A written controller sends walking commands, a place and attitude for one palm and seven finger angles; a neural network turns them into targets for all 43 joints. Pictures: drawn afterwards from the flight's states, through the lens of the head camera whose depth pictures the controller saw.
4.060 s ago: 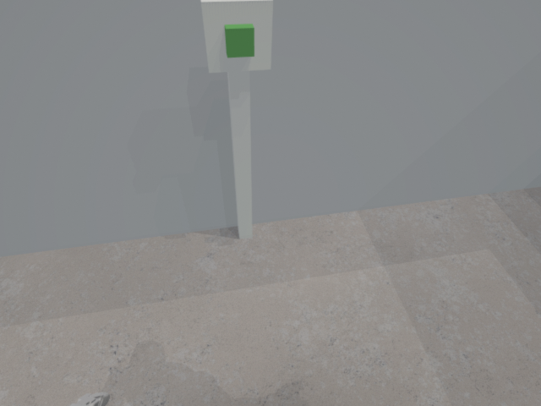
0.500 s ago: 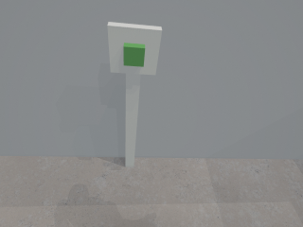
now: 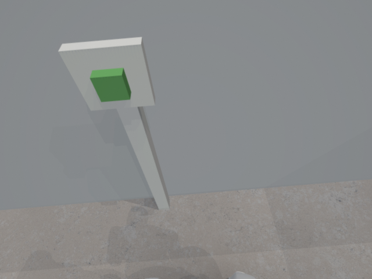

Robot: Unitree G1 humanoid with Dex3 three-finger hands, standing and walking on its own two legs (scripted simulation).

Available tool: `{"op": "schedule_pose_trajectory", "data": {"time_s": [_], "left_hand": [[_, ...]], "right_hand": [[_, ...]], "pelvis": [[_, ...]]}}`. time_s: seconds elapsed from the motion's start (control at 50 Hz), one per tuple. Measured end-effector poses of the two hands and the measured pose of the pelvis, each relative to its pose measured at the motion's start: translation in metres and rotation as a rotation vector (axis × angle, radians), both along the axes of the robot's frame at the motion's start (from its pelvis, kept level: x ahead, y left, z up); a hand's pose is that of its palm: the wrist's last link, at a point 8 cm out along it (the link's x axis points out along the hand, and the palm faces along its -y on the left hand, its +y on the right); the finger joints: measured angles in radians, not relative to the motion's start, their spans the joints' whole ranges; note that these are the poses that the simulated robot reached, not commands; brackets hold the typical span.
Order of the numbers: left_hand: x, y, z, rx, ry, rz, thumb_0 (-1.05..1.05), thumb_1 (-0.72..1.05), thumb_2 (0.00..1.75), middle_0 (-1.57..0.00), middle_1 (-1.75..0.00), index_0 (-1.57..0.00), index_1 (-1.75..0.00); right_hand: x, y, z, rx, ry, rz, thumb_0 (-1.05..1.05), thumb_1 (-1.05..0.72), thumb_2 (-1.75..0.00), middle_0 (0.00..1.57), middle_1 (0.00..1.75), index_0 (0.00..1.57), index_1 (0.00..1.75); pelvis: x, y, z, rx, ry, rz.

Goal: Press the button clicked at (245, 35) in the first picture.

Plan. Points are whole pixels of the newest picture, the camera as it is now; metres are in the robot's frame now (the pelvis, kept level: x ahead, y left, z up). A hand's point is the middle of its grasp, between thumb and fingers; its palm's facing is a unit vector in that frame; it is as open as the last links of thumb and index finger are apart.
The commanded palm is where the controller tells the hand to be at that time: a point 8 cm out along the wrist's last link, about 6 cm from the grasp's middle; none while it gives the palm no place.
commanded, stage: come to a stop and stand still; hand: left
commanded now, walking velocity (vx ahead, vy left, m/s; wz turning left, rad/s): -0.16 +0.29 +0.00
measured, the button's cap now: (112, 84) +0.50 +0.18 +0.15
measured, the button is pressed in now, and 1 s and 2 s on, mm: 0 0 0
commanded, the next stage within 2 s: look again from close up in 1.36 s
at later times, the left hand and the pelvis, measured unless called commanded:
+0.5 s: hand out of the picture -0.05 +0.28 -0.17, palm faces +0.06 -0.98 -0.17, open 7.3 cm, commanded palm none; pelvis -0.05 +0.08 +0.02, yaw +0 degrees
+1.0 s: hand out of the picture +0.03 +0.19 -0.15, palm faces -0.04 -0.98 -0.21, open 7.3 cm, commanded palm none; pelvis -0.06 +0.02 +0.01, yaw -1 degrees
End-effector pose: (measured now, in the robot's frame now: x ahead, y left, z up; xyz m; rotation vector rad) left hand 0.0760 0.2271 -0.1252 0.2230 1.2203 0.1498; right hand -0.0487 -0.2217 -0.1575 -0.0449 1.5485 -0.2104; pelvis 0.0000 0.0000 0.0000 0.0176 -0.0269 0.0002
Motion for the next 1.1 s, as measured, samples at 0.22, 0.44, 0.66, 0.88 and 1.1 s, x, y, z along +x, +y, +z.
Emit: {"op": "schedule_pose_trajectory", "data": {"time_s": [0.22, 0.44, 0.66, 0.88, 1.1], "left_hand": [[-0.034, 0.034, 0.001, 0.011, -0.051, 0.053, 0.0, 0.91, 0.9, -0.2, -0.3, -0.21, -0.3], [-0.107, 0.096, -0.016, -0.07, 0.085, 0.101, 0.0, 0.91, 0.9, -0.2, -0.3, -0.2, -0.3], [-0.158, 0.093, -0.011, -0.092, 0.327, 0.062, 0.0, 0.91, 0.9, -0.2, -0.3, -0.2, -0.3], [-0.072, 0.046, -0.004, -0.059, 0.105, -0.02, 0.01, 0.94, 0.9, -0.2, -0.3, -0.2, -0.3], [-0.056, -0.005, 0.006, -0.039, -0.039, 0.014, -0.02, 0.95, 0.9, -0.2, -0.3, -0.2, -0.3]], "right_hand": [[0.091, -0.009, 0.022, -0.077, -0.301, 0.136, 0.0, -0.91, -0.89, 0.2, 0.3, 0.19, 0.29], [0.019, 0.053, 0.055, -0.147, -0.248, 0.136, 0.0, -0.91, -0.89, 0.2, 0.3, 0.19, 0.29], [-0.06, 0.096, 0.055, -0.11, -0.057, 0.009, 0.0, -0.9, -0.89, 0.2, 0.3, 0.2, 0.3], [-0.111, 0.075, 0.036, -0.021, 0.064, -0.061, 0.0, -0.9, -0.89, 0.2, 0.3, 0.2, 0.3], [-0.057, 0.023, 0.014, 0.009, -0.066, 0.01, 0.0, -0.91, -0.89, 0.2, 0.3, 0.19, 0.29]], "pelvis": [[-0.037, 0.023, 0.001, 0.0, -0.001, 0.016], [-0.054, 0.072, 0.015, -0.063, 0.025, 0.013], [-0.05, 0.081, 0.024, -0.049, 0.047, -0.029], [-0.06, 0.045, 0.017, -0.025, 0.034, -0.028], [-0.056, 0.004, 0.012, -0.02, 0.004, -0.003]]}}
